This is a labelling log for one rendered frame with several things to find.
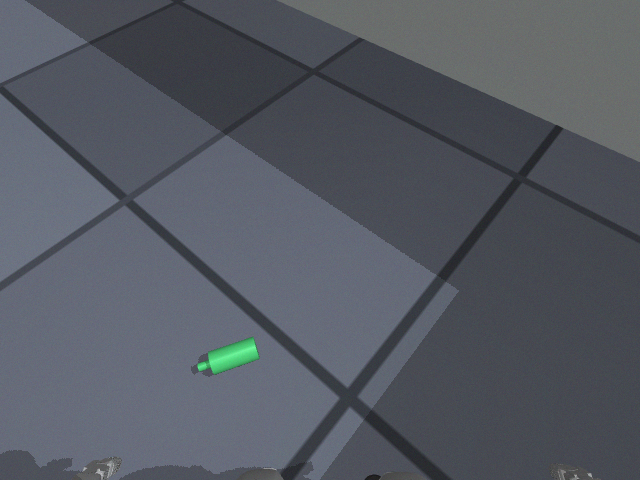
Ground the right robot hand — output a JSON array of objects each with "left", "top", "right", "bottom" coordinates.
[{"left": 549, "top": 463, "right": 601, "bottom": 480}]

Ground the left robot hand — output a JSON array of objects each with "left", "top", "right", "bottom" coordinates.
[{"left": 71, "top": 457, "right": 122, "bottom": 480}]

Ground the bottle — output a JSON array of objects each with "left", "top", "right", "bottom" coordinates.
[{"left": 197, "top": 337, "right": 260, "bottom": 375}]

